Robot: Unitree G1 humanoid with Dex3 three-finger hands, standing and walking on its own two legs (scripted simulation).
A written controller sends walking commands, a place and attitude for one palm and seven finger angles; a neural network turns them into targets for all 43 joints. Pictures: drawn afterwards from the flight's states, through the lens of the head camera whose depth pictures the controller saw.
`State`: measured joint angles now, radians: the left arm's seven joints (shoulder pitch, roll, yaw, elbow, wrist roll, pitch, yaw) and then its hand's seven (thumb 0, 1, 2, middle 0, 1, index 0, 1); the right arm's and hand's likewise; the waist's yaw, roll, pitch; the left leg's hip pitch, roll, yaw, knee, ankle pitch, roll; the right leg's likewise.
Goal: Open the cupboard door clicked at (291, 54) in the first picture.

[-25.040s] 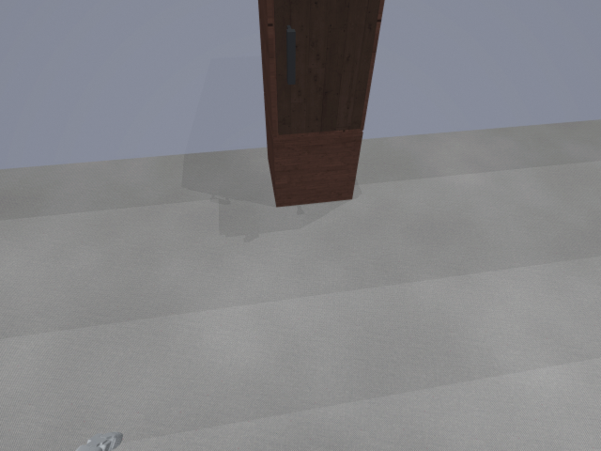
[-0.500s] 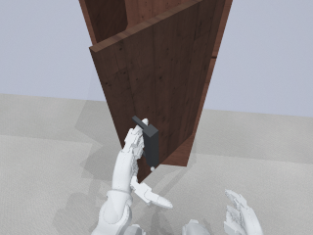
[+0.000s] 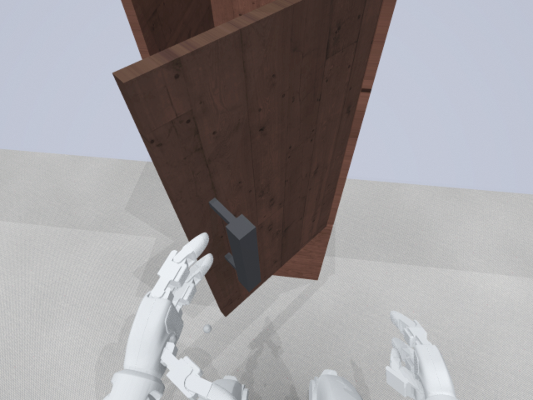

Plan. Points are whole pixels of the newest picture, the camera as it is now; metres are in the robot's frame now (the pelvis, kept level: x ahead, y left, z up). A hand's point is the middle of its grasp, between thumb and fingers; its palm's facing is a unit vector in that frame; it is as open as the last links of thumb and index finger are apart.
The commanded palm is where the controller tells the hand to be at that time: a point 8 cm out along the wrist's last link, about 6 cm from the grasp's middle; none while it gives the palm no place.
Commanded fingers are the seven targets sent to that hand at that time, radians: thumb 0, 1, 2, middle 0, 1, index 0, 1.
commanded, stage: slide the hand sideways off the handle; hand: left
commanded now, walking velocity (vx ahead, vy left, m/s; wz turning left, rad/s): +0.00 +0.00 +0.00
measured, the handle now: (235, 247) +0.32 +0.07 +0.06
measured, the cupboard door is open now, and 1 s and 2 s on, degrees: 50 50 50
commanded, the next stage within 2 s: draw the hand back to the body in 0.28 s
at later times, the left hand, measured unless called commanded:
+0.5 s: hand (161, 344) +0.18 +0.14 +0.07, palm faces -0.13 -0.99 -0.03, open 16.3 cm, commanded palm +0.16 +0.20 +0.09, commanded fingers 0.00 -0.50 0.30 -0.15 -0.30 -0.15 -0.30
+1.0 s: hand (68, 318) +0.19 +0.21 +0.15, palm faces +0.10 -0.96 -0.26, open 15.6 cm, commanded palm +0.15 +0.26 +0.17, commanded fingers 0.00 -0.08 0.48 -0.17 -0.30 -0.17 -0.30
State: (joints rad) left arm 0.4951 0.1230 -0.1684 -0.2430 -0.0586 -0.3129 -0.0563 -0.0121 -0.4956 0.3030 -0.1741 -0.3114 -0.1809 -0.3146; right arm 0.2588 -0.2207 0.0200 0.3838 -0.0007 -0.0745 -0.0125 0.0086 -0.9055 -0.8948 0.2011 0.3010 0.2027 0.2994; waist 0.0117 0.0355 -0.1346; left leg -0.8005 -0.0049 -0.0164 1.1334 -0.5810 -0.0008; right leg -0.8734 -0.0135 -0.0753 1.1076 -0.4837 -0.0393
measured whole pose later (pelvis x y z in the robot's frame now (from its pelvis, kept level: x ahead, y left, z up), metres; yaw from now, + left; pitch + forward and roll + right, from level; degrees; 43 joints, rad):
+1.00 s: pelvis +0.01 +0.03 +0.04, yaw +0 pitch +6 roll -3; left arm 0.64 0.30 0.10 -0.50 -0.10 -0.06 -0.01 -0.01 -0.36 0.36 -0.16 -0.30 -0.16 -0.30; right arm 0.31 -0.22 0.05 0.42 0.03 -0.12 -0.09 0.01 -0.90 -0.89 0.20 0.30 0.20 0.30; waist 0.03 0.05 -0.13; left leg -0.52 0.00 -0.01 0.93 -0.52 0.03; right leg -0.56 0.00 -0.07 0.85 -0.40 0.00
